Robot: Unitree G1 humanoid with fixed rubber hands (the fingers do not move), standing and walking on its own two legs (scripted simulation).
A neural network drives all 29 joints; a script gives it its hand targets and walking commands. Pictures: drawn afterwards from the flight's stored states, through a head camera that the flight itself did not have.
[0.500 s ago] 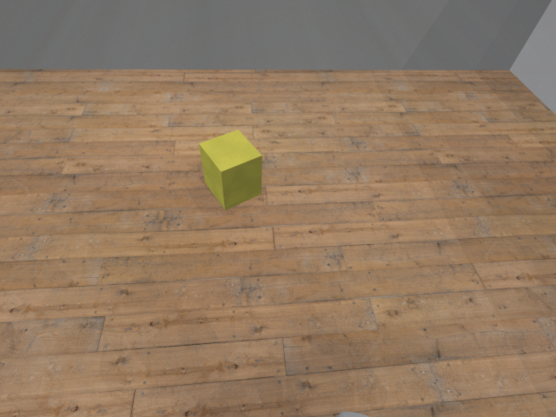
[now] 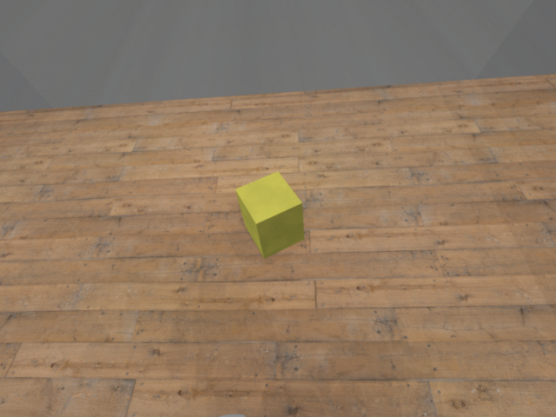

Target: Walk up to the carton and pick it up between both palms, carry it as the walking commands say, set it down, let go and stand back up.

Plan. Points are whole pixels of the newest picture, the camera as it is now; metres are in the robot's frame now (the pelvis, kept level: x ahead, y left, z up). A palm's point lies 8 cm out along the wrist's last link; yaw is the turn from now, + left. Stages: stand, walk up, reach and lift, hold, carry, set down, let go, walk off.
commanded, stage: walk up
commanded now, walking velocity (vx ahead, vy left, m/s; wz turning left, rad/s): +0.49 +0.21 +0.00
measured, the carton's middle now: (271, 215) +0.97 +0.10 -0.66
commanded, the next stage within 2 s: none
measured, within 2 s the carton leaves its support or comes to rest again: neither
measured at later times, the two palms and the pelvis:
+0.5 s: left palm (108, 394) +0.19 +0.33 -0.15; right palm (358, 293) +0.35 -0.13 -0.15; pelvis +0.24 +0.10 -0.02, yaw +1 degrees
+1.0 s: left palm (175, 231) +0.52 +0.26 -0.14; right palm (383, 275) +0.40 -0.19 -0.16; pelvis +0.45 +0.04 -0.01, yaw +2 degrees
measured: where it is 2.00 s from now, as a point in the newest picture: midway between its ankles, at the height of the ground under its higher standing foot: (273, 326)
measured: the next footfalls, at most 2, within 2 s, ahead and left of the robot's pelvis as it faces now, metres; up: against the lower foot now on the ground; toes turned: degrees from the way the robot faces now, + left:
left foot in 0.38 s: +0.36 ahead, +0.20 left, +0.00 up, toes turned +9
right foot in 0.92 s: +0.56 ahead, -0.06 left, +0.00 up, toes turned -8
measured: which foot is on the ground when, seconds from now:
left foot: up 0.00-0.36, down 0.38-0.92, up 0.94-1.00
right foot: down 0.00-0.40, up 0.42-0.90, down 0.92-1.00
